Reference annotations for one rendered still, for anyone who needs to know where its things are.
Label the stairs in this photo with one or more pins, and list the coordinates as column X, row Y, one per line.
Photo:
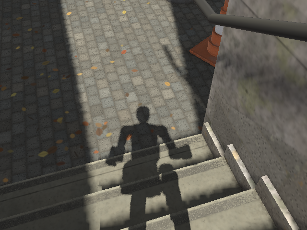
column 177, row 185

